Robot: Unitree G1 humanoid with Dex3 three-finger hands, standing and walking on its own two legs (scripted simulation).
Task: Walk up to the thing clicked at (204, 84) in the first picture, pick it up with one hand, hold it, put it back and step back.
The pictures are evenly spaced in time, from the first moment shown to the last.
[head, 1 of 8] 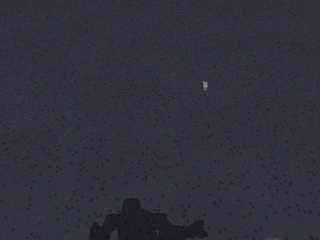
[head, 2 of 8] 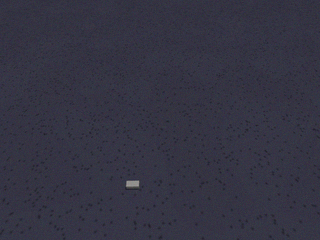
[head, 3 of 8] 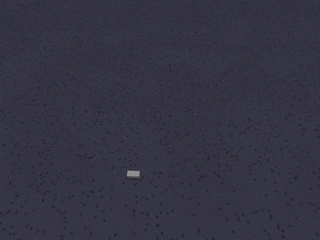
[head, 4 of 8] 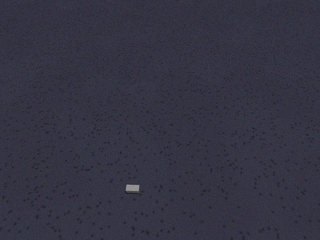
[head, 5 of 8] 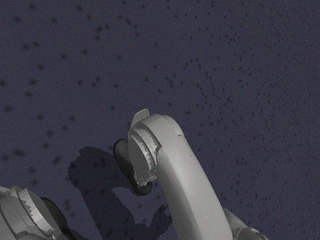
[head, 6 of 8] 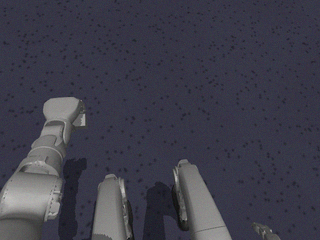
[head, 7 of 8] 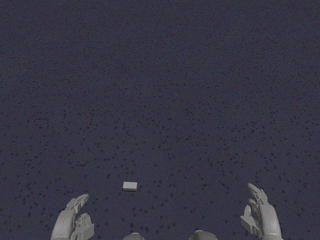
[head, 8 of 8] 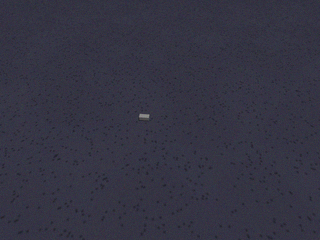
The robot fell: no
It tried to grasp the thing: yes
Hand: left
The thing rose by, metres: 0.68
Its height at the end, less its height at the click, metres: +0.00
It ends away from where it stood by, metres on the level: 0.01
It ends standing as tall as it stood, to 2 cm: yes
